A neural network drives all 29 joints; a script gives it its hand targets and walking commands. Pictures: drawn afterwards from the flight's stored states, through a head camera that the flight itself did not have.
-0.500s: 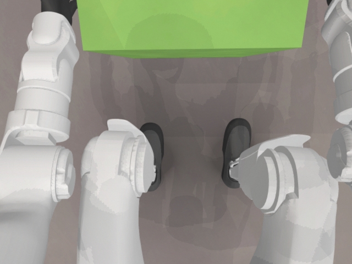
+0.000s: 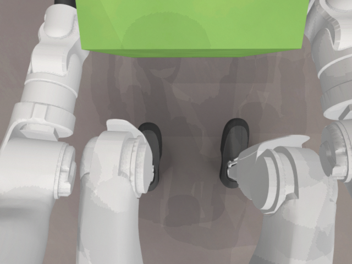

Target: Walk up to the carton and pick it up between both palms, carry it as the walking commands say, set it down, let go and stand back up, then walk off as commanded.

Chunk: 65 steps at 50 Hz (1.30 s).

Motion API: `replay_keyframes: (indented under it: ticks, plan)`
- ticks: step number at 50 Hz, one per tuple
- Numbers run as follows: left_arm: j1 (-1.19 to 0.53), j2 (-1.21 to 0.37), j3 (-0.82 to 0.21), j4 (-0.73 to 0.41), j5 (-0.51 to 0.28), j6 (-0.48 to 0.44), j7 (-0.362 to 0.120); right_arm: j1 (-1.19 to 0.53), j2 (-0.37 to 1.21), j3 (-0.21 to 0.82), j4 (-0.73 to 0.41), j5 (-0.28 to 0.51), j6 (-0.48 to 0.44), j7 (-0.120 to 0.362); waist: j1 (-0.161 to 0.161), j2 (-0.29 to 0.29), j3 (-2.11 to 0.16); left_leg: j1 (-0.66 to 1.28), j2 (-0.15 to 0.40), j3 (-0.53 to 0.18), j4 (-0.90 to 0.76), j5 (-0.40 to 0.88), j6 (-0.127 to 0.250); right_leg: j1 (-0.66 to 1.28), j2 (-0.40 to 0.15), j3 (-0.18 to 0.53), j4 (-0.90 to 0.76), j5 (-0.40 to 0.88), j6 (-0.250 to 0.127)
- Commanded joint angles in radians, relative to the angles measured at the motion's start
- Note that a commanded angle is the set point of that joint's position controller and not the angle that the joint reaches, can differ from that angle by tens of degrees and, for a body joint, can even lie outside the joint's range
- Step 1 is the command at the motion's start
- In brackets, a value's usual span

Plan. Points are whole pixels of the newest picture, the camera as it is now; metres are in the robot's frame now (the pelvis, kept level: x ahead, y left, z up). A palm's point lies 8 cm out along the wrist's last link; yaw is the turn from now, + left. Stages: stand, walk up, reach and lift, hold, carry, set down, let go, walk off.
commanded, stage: reach and lift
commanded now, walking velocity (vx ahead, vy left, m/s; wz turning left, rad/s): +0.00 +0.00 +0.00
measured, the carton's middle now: out of the picture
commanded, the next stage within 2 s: none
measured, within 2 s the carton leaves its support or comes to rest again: leaves its support in 0.84 s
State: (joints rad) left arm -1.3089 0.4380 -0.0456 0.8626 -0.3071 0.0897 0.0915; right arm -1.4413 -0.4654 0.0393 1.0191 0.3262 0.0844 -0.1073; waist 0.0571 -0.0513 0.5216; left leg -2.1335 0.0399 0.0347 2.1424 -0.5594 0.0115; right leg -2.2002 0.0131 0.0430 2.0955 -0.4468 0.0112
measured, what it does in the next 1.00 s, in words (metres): stands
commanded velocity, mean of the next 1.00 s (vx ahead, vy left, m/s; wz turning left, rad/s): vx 0.00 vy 0.00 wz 0.00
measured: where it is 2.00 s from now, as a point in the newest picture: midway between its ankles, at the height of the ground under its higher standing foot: (189, 166)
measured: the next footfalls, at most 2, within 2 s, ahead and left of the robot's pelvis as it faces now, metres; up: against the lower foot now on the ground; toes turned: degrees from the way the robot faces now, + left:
none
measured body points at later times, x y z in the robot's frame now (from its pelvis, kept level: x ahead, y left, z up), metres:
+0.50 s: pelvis +0.00 +0.00 +0.00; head +0.38 +0.01 +0.23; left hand +0.53 +0.22 -0.19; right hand +0.57 -0.15 -0.19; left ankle +0.13 +0.12 -0.35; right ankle +0.15 -0.12 -0.35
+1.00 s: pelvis -0.01 +0.00 -0.01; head +0.35 +0.01 +0.25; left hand +0.53 +0.21 -0.16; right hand +0.57 -0.15 -0.16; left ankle +0.13 +0.12 -0.35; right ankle +0.15 -0.12 -0.35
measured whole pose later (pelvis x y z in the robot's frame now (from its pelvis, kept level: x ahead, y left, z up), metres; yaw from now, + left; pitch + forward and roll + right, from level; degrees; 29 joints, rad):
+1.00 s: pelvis -0.01 +0.00 -0.01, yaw +0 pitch +26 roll +1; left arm -1.38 0.40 0.03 0.96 -0.34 0.20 0.10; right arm -1.50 -0.41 0.02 1.11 0.32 0.13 -0.17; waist 0.05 -0.01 0.53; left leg -2.08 0.02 0.03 2.17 -0.56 0.01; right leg -2.14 0.01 0.04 2.13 -0.45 0.01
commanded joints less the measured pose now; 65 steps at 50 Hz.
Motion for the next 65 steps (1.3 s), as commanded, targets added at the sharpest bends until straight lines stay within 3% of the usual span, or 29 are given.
replay_keyframes:
  ticks: [1, 2, 6, 8, 12, 13, 15, 16, 17, 22, 24, 28, 29, 30, 32, 37, 38, 40, 43, 44, 51, 53, 54, 55, 56, 57, 59, 61, 65]
  plan:
    - [-0.350, -0.129, 0.024, 0.050, -0.088, -0.031, 0.005, -0.263, 0.105, 0.020, 0.047, 0.046, -0.033, -0.010, -0.004, 0.053, -1.553, 0.583, -0.083, 0.001, -0.217, 0.209, -0.040, 0.645, 0.013, -0.103, -0.076, 0.085, -0.005]
    - [-0.383, -0.103, 0.026, -0.076, -0.079, -0.046, 0.007, -0.297, 0.114, 0.023, -0.074, 0.025, -0.052, -0.012, -0.021, 0.032, -1.677, 0.613, -0.081, 0.002, -0.208, 0.273, -0.044, 0.691, 0.016, -0.111, -0.072, 0.148, 0.000]
    - [-0.405, -0.200, -0.024, -0.022, -0.092, -0.043, -0.012, -0.233, 0.159, 0.019, 0.088, 0.002, -0.052, -0.008, -0.065, 0.077, -1.514, 0.547, -0.079, -0.018, -0.227, 0.198, -0.057, 0.642, 0.009, -0.107, -0.082, 0.108, -0.013]
    - [-0.422, -0.263, -0.044, -0.044, -0.107, -0.052, -0.011, -0.341, 0.211, 0.075, -0.027, 0.023, -0.066, -0.009, -0.025, 0.054, -1.658, 0.595, -0.090, -0.001, -0.191, 0.278, -0.045, 0.687, 0.017, -0.090, -0.072, 0.151, -0.017]
    - [-0.650, -0.521, -0.154, -0.130, -0.163, -0.044, -0.077, -0.436, 0.452, 0.123, -0.045, 0.010, -0.060, 0.042, -0.098, 0.049, -1.644, 0.561, -0.114, -0.007, -0.187, 0.230, -0.042, 0.702, 0.044, -0.090, -0.079, 0.144, -0.027]
    - [-0.636, -0.510, -0.124, -0.080, -0.124, -0.037, -0.094, -0.438, 0.529, 0.126, 0.010, 0.009, -0.046, 0.057, -0.055, 0.023, -1.596, 0.532, -0.112, -0.014, -0.206, 0.204, -0.039, 0.692, 0.045, -0.102, -0.063, 0.122, -0.012]
    - [-0.616, -0.674, -0.155, -0.069, -0.086, -0.022, -0.124, -0.434, 0.611, 0.101, 0.009, -0.005, -0.046, 0.098, -0.043, 0.115, -1.534, 0.549, -0.112, 0.000, -0.189, 0.216, -0.050, 0.593, 0.052, -0.097, -0.064, 0.109, -0.033]
    - [-0.691, -0.690, -0.155, -0.086, -0.085, -0.022, -0.144, -0.424, 0.661, 0.074, 0.064, -0.045, -0.038, 0.115, -0.088, 0.091, -1.482, 0.517, -0.117, -0.005, -0.198, 0.199, -0.049, 0.587, 0.053, -0.108, -0.074, 0.106, -0.033]
    - [-0.629, -0.726, -0.136, -0.058, -0.075, -0.015, -0.158, -0.439, 0.684, 0.112, 0.003, -0.038, -0.040, 0.123, -0.044, 0.055, -1.499, 0.511, -0.121, 0.007, -0.178, 0.210, -0.049, 0.630, 0.053, -0.101, -0.061, 0.119, -0.029]
    - [-0.724, -0.904, -0.177, -0.110, -0.085, 0.005, -0.223, -0.487, 0.846, 0.123, -0.045, -0.054, -0.018, 0.174, -0.098, 0.003, -1.505, 0.500, -0.123, 0.002, -0.161, 0.191, -0.041, 0.605, 0.061, -0.117, -0.062, 0.088, -0.036]
    - [-0.781, -0.921, -0.166, -0.152, -0.060, 0.001, -0.234, -0.481, 0.920, 0.119, -0.045, -0.048, -0.013, 0.189, -0.061, 0.023, -1.536, 0.466, -0.128, 0.019, -0.143, 0.233, -0.042, 0.618, 0.069, -0.111, -0.044, 0.156, -0.043]
    - [-0.752, -0.908, -0.175, -0.171, -0.076, 0.018, -0.261, -0.535, 0.931, 0.140, -0.114, -0.055, 0.001, 0.187, -0.067, -0.022, -1.613, 0.489, -0.116, 0.010, -0.148, 0.255, -0.034, 0.672, 0.063, -0.126, -0.041, 0.173, -0.033]
    - [-0.750, -0.918, -0.164, -0.149, -0.070, 0.015, -0.257, -0.485, 0.961, 0.116, -0.068, -0.065, 0.005, 0.184, -0.086, -0.036, -1.567, 0.450, -0.121, 0.023, -0.136, 0.210, -0.027, 0.662, 0.069, -0.127, -0.043, 0.135, -0.028]
    - [-0.791, -0.906, -0.145, -0.265, -0.069, 0.011, -0.252, -0.526, 0.990, 0.134, -0.101, -0.034, 0.008, 0.183, -0.022, -0.005, -1.664, 0.509, -0.123, 0.029, -0.143, 0.253, -0.026, 0.694, 0.068, -0.103, -0.036, 0.154, -0.032]
    - [-0.819, -0.928, -0.195, -0.272, -0.092, 0.014, -0.250, -0.527, 0.967, 0.134, -0.154, -0.037, 0.004, 0.180, -0.072, -0.011, -1.773, 0.581, -0.130, 0.020, -0.149, 0.317, -0.039, 0.729, 0.077, -0.136, -0.035, 0.225, -0.034]
    - [-0.823, -0.934, -0.194, -0.397, -0.096, 0.023, -0.216, -0.569, 0.971, 0.185, -0.276, 0.000, 0.015, 0.163, -0.028, 0.029, -2.057, 0.718, -0.146, 0.035, -0.151, 0.380, -0.040, 0.852, 0.093, -0.125, -0.036, 0.273, -0.038]
    - [-0.895, -0.895, -0.233, -0.477, -0.125, 0.013, -0.207, -0.571, 0.972, 0.183, -0.268, -0.003, 0.016, 0.162, -0.071, 0.028, -2.093, 0.754, -0.135, 0.019, -0.132, 0.420, -0.040, 0.845, 0.083, -0.135, -0.017, 0.312, -0.036]
    - [-0.827, -0.901, -0.196, -0.408, -0.087, 0.026, -0.195, -0.601, 0.973, 0.200, -0.290, 0.015, 0.022, 0.168, -0.007, 0.028, -2.072, 0.808, -0.136, 0.014, -0.159, 0.425, -0.035, 0.788, 0.088, -0.140, -0.025, 0.266, -0.031]
    - [-0.831, -0.910, -0.205, -0.440, -0.102, 0.032, -0.198, -0.621, 1.002, 0.242, -0.407, 0.024, 0.023, 0.154, -0.018, -0.007, -2.255, 0.821, -0.152, 0.023, -0.141, 0.467, -0.033, 0.956, 0.098, -0.131, -0.030, 0.362, -0.022]
    - [-0.861, -0.900, -0.214, -0.535, -0.117, 0.028, -0.192, -0.591, 0.979, 0.212, -0.398, 0.030, 0.028, 0.150, -0.029, 0.050, -2.318, 0.860, -0.162, 0.046, -0.133, 0.479, -0.039, 0.990, 0.108, -0.124, -0.039, 0.364, -0.035]
    - [-0.924, -0.902, -0.139, -0.453, -0.091, 0.070, -0.193, -0.661, 1.017, 0.189, -0.338, 0.001, 0.076, 0.161, -0.003, -0.042, -2.083, 0.743, -0.161, 0.024, -0.231, 0.229, -0.013, 0.913, 0.102, -0.137, -0.098, 0.151, -0.037]
    - [-0.918, -0.920, -0.129, -0.429, -0.058, 0.089, -0.190, -0.646, 1.006, 0.143, -0.295, -0.028, 0.088, 0.168, 0.002, 0.032, -2.047, 0.752, -0.156, 0.027, -0.249, 0.164, -0.016, 0.858, 0.103, -0.134, -0.121, 0.077, -0.054]
    - [-0.929, -0.990, -0.136, -0.411, -0.062, 0.099, -0.196, -0.668, 0.990, 0.106, -0.295, -0.068, 0.090, 0.164, -0.067, 0.036, -2.001, 0.730, -0.163, 0.019, -0.265, 0.132, -0.020, 0.856, 0.102, -0.145, -0.132, 0.069, -0.062]
    - [-0.985, -0.943, -0.108, -0.433, -0.033, 0.091, -0.197, -0.669, 1.067, 0.106, -0.244, -0.070, 0.105, 0.175, -0.023, 0.026, -1.933, 0.730, -0.156, 0.003, -0.285, 0.062, -0.011, 0.791, 0.105, -0.144, -0.130, 0.008, -0.046]
    - [-0.936, -0.992, -0.125, -0.374, -0.030, 0.108, -0.201, -0.668, 1.083, 0.123, -0.284, -0.053, 0.108, 0.176, 0.000, 0.013, -1.958, 0.722, -0.157, 0.026, -0.293, 0.066, -0.009, 0.823, 0.111, -0.145, -0.153, 0.002, -0.046]
    - [-0.940, -0.989, -0.091, -0.409, -0.024, 0.115, -0.205, -0.684, 1.091, 0.105, -0.281, -0.090, 0.118, 0.181, -0.030, -0.044, -1.970, 0.697, -0.163, 0.018, -0.291, 0.080, 0.000, 0.853, 0.113, -0.142, -0.167, 0.015, -0.048]
    - [-0.993, -1.010, -0.134, -0.410, -0.023, 0.134, -0.215, -0.673, 1.084, 0.079, -0.278, -0.101, 0.130, 0.195, -0.059, -0.019, -1.993, 0.749, -0.158, -0.001, -0.290, 0.088, -0.019, 0.818, 0.111, -0.155, -0.166, 0.029, -0.045]
    - [-1.024, -0.999, -0.127, -0.470, -0.022, 0.139, -0.208, -0.737, 1.120, 0.119, -0.344, -0.067, 0.139, 0.199, -0.016, -0.005, -2.118, 0.819, -0.164, 0.018, -0.277, 0.129, -0.011, 0.874, 0.116, -0.133, -0.169, 0.058, -0.050]
    - [-1.046, -1.046, -0.121, -0.521, 0.003, 0.145, -0.217, -0.704, 1.164, 0.074, -0.329, -0.085, 0.157, 0.221, -0.024, 0.027, -2.135, 0.800, -0.167, 0.025, -0.271, 0.135, -0.010, 0.859, 0.119, -0.132, -0.166, 0.069, -0.049]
